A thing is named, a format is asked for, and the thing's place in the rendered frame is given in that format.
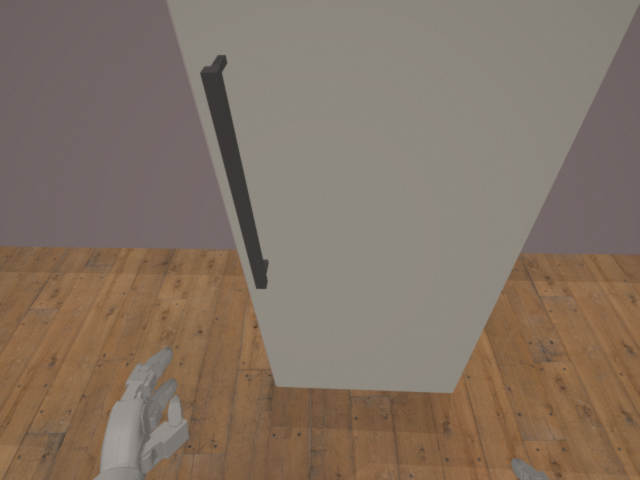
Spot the robot left hand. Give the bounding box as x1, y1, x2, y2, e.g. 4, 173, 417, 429
100, 347, 189, 478

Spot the handle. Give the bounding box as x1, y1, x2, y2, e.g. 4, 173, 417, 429
200, 55, 269, 289

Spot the fridge door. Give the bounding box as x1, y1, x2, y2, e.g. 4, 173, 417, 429
168, 0, 640, 393

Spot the robot right hand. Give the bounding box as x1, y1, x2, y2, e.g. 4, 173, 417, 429
511, 458, 550, 480

